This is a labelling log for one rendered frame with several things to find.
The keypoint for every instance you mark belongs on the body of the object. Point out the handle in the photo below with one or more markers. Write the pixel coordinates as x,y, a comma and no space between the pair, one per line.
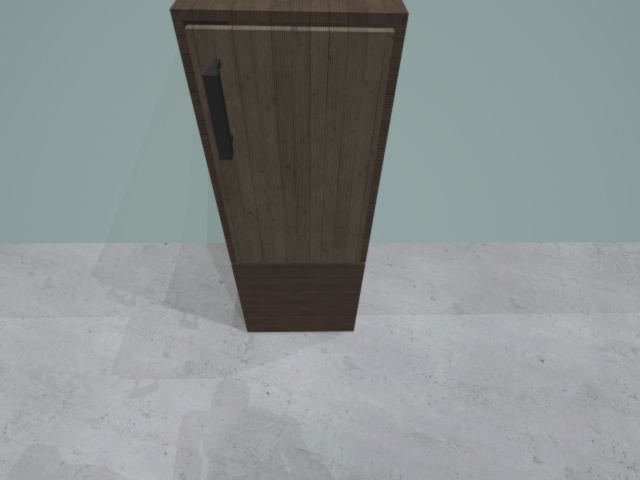
217,107

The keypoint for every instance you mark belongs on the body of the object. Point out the cupboard door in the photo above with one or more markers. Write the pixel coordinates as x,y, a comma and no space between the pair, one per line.
304,105

